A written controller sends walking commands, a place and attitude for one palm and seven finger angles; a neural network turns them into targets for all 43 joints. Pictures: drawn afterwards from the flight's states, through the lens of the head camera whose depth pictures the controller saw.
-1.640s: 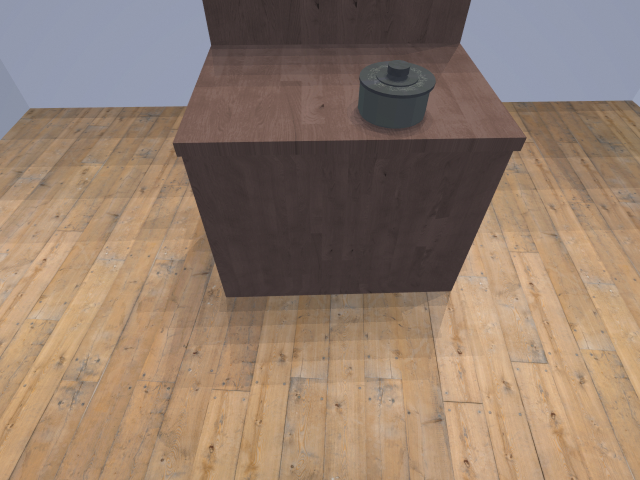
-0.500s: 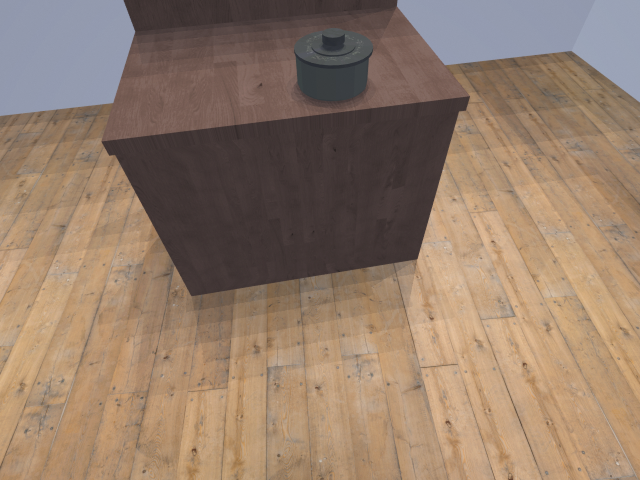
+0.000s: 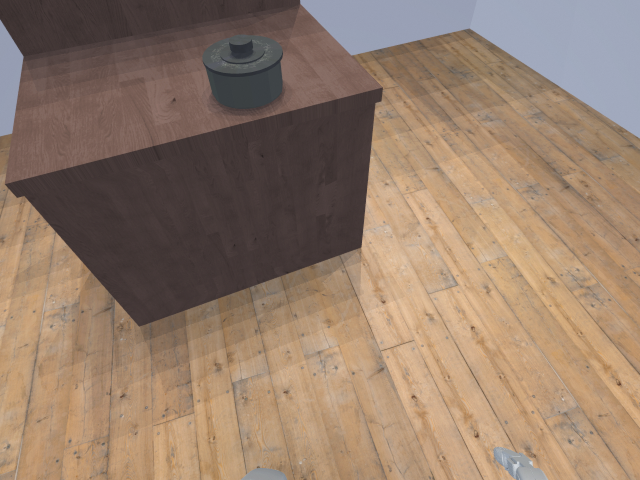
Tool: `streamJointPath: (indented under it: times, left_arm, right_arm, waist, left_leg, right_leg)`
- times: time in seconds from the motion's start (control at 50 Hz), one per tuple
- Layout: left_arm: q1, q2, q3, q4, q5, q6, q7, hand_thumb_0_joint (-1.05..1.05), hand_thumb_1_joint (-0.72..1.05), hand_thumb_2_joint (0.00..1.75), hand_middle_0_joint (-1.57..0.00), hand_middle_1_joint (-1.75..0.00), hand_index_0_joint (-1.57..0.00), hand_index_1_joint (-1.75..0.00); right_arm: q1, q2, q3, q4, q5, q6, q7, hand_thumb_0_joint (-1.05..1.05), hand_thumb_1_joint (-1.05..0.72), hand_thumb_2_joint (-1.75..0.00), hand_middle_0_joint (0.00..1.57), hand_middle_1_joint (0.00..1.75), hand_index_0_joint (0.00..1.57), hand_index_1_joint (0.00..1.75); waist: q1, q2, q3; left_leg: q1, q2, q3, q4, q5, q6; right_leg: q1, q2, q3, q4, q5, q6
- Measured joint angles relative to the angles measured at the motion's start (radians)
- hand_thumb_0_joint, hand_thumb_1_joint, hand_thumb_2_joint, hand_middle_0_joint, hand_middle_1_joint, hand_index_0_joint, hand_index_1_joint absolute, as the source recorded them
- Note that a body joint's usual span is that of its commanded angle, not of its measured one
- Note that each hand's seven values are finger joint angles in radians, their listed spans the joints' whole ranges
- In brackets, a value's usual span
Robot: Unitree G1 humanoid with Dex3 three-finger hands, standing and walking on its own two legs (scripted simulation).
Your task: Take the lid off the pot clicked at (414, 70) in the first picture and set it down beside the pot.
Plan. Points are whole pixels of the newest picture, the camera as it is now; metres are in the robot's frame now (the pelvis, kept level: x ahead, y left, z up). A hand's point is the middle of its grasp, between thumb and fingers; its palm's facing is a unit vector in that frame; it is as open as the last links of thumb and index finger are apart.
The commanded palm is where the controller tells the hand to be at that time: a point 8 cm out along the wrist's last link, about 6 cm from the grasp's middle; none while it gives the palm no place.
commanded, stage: walk to a spot facing it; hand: left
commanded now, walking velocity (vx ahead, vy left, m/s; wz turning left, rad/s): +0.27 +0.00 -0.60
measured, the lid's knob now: (240, 43) +0.98 +0.31 +0.05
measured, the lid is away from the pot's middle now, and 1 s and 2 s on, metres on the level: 0.00 0.00 0.00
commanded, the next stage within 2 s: turn to face it in 1.66 s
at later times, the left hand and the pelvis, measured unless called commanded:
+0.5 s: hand (229, 405) +0.24 +0.19 -0.18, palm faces -0.35 -0.93 -0.14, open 7.4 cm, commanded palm none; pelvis +0.09 +0.03 -0.01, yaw -20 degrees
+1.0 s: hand (320, 316) +0.40 +0.06 -0.16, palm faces -0.49 -0.83 -0.25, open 7.3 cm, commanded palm none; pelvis +0.24 -0.08 +0.00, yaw -35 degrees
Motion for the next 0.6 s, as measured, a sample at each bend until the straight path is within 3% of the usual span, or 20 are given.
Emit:
streamJointPath:
  times: [0.08,0.12,0.14,0.18,0.24,0.3,0.36,0.42,0.48,0.6]
  left_arm:
    - [0.012,0.020,0.004,-0.010,0.004,0.005,-0.007,0.00,0.91,0.90,-0.21,-0.30,-0.21,-0.30]
    - [0.023,0.032,0.010,-0.015,0.001,0.010,-0.010,0.01,0.91,0.90,-0.21,-0.30,-0.21,-0.30]
    - [0.022,0.039,0.015,-0.011,-0.001,0.013,-0.013,0.01,0.91,0.90,-0.21,-0.30,-0.20,-0.30]
    - [0.011,0.056,0.025,0.001,0.003,0.020,-0.024,0.01,0.91,0.90,-0.21,-0.30,-0.20,-0.30]
    - [-0.002,0.087,0.040,-0.002,0.018,0.014,-0.044,0.01,0.91,0.90,-0.20,-0.30,-0.20,-0.30]
    - [-0.019,0.107,0.047,-0.011,0.021,0.010,-0.054,0.01,0.91,0.90,-0.20,-0.30,-0.20,-0.30]
    - [-0.037,0.107,0.044,-0.008,0.020,0.015,-0.056,0.01,0.91,0.90,-0.20,-0.30,-0.20,-0.30]
    - [-0.063,0.091,0.032,0.003,0.018,0.024,-0.059,0.01,0.91,0.90,-0.20,-0.30,-0.20,-0.30]
    - [-0.104,0.066,0.015,0.008,0.015,0.030,-0.065,0.01,0.91,0.90,-0.20,-0.30,-0.20,-0.30]
    - [-0.217,0.015,-0.015,-0.008,0.008,0.018,-0.071,0.01,0.91,0.90,-0.20,-0.30,-0.20,-0.30]
  right_arm:
    - [0.023,0.014,0.007,-0.019,0.005,-0.021,0.009,0.01,-0.90,-0.89,0.20,0.30,0.20,0.30]
    - [0.050,0.017,0.015,-0.034,0.008,-0.044,0.009,0.01,-0.90,-0.89,0.20,0.30,0.20,0.30]
    - [0.063,0.020,0.017,-0.038,0.005,-0.056,0.007,0.00,-0.90,-0.89,0.20,0.30,0.20,0.30]
    - [0.100,0.031,0.027,-0.038,0.001,-0.066,0.005,0.00,-0.90,-0.89,0.20,0.30,0.20,0.30]
    - [0.175,0.044,0.039,-0.020,-0.004,-0.075,0.006,0.00,-0.90,-0.89,0.20,0.30,0.20,0.30]
    - [0.244,0.054,0.049,0.013,0.000,-0.088,0.000,0.00,-0.90,-0.89,0.20,0.30,0.20,0.30]
    - [0.304,0.062,0.054,0.048,0.005,-0.102,-0.008,0.00,-0.90,-0.89,0.20,0.30,0.20,0.30]
    - [0.360,0.071,0.059,0.080,0.005,-0.113,-0.014,0.00,-0.90,-0.89,0.20,0.30,0.20,0.30]
    - [0.408,0.083,0.063,0.110,0.001,-0.118,-0.016,0.00,-0.90,-0.89,0.20,0.30,0.20,0.30]
    - [0.481,0.100,0.062,0.160,-0.009,-0.112,-0.013,0.00,-0.90,-0.89,0.20,0.30,0.20,0.30]
  waist:
    - [0.010,-0.022,-0.027]
    - [0.001,-0.025,-0.046]
    - [-0.011,-0.027,-0.050]
    - [-0.028,-0.041,-0.048]
    - [-0.040,-0.057,-0.055]
    - [-0.041,-0.076,-0.053]
    - [-0.046,-0.084,-0.045]
    - [-0.062,-0.082,-0.029]
    - [-0.084,-0.074,-0.005]
    - [-0.136,-0.051,0.052]
  left_leg:
    - [0.085,-0.031,0.008,-0.207,-0.029,0.026]
    - [0.170,-0.032,0.011,-0.386,-0.003,0.052]
    - [0.182,-0.030,0.016,-0.416,0.072,0.070]
    - [0.207,-0.028,0.041,-0.416,0.103,0.093]
    - [0.272,-0.011,0.075,-0.482,0.100,0.102]
    - [0.330,-0.002,0.122,-0.540,0.102,0.100]
    - [0.377,0.002,0.175,-0.567,0.085,0.100]
    - [0.420,0.008,0.224,-0.580,0.056,0.096]
    - [0.461,0.016,0.265,-0.588,0.026,0.088]
    - [0.530,0.039,0.336,-0.560,-0.064,0.049]
  right_leg:
    - [-0.006,0.008,0.052,0.010,-0.008,0.020]
    - [-0.033,0.022,0.061,0.071,-0.060,0.032]
    - [-0.063,0.024,0.042,0.150,-0.156,0.036]
    - [-0.143,-0.010,-0.051,0.352,-0.249,0.053]
    - [-0.265,-0.069,-0.144,0.599,-0.175,0.071]
    - [-0.366,-0.123,-0.167,0.754,-0.064,0.081]
    - [-0.434,-0.162,-0.175,0.820,-0.006,0.086]
    - [-0.468,-0.186,-0.204,0.804,0.019,0.084]
    - [-0.462,-0.198,-0.256,0.695,0.027,0.075]
    - [-0.362,-0.162,-0.352,0.386,-0.039,0.017]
